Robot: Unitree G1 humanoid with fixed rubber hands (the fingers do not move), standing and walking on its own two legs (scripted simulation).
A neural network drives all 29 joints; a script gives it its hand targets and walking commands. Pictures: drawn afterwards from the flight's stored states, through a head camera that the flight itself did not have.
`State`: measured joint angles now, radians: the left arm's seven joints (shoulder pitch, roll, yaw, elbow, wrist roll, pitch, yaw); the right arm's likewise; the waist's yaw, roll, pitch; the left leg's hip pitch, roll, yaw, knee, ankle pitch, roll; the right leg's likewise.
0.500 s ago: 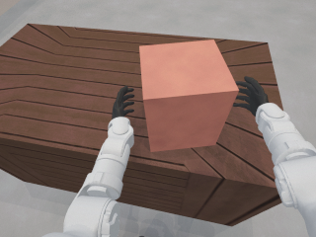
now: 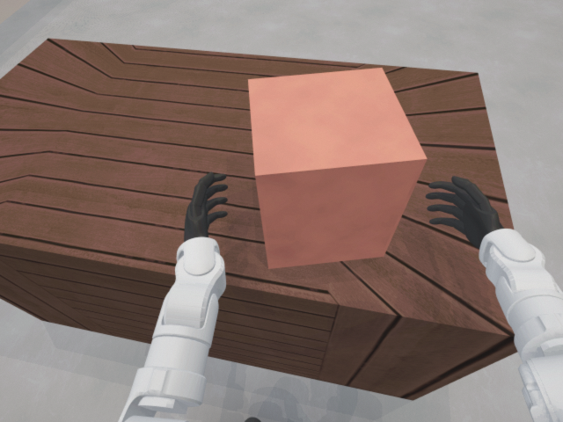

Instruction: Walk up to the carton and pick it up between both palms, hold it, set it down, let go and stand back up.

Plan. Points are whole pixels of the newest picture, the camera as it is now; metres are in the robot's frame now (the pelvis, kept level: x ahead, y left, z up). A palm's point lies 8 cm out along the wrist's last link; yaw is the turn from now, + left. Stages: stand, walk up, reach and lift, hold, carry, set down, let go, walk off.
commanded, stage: set down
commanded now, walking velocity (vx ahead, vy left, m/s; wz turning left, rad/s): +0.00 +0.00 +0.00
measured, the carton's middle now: (321, 175) +0.48 +0.04 +0.04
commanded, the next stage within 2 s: none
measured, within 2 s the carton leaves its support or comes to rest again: neither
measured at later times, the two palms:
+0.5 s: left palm (187, 275) +0.26 +0.19 +0.07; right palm (507, 280) +0.34 -0.23 +0.03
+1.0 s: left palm (189, 311) +0.22 +0.17 +0.05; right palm (534, 330) +0.28 -0.26 +0.01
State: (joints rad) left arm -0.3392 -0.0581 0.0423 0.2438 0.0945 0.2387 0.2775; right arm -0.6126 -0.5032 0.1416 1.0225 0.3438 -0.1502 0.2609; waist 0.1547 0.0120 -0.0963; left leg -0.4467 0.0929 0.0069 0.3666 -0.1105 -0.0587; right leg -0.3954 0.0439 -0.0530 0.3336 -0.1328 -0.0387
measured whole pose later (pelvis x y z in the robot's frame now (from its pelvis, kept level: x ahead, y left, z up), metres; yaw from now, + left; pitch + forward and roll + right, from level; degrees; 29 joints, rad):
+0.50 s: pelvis -0.01 +0.00 +0.00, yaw +0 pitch +9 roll -1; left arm -0.03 -0.06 -0.04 -0.04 0.09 0.25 0.27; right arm -0.28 -0.54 0.07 0.79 0.35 -0.21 0.31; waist 0.14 0.01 -0.09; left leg -0.41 0.09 0.01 0.37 -0.11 -0.05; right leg -0.36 0.04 -0.05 0.33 -0.13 -0.04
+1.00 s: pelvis -0.01 +0.00 +0.00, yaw +0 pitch +8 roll -1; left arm 0.20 -0.07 -0.10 -0.19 0.09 0.23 0.29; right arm -0.05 -0.55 0.03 0.64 0.37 -0.23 0.34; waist 0.11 0.00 -0.07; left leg -0.39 0.09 0.01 0.37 -0.11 -0.05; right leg -0.34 0.04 -0.05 0.33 -0.13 -0.04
